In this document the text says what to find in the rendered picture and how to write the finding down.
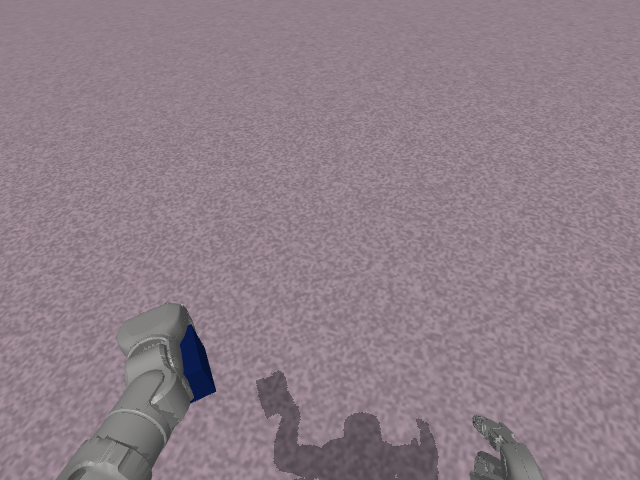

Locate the left robot arm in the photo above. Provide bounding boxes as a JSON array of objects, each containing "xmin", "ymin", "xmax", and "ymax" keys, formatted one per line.
[{"xmin": 55, "ymin": 334, "xmax": 190, "ymax": 480}]

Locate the right robot hand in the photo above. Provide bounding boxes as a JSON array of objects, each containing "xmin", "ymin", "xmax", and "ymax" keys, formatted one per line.
[{"xmin": 469, "ymin": 415, "xmax": 544, "ymax": 480}]

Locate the small box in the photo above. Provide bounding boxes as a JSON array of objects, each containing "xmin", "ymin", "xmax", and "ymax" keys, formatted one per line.
[{"xmin": 180, "ymin": 324, "xmax": 216, "ymax": 404}]

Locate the left robot hand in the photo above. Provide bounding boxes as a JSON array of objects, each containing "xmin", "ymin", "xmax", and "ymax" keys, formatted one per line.
[{"xmin": 117, "ymin": 303, "xmax": 196, "ymax": 401}]

